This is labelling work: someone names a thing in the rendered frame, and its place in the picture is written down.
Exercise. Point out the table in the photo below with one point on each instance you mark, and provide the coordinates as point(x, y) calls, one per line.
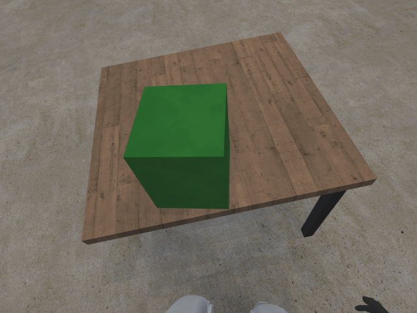
point(286, 143)

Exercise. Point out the right robot hand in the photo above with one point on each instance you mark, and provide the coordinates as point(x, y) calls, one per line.
point(372, 306)

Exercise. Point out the carton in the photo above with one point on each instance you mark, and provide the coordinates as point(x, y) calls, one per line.
point(179, 147)

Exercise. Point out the robot right shin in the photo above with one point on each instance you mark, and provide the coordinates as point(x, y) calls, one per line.
point(259, 303)

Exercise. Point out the left robot thigh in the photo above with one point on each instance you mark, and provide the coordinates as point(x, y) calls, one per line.
point(191, 304)

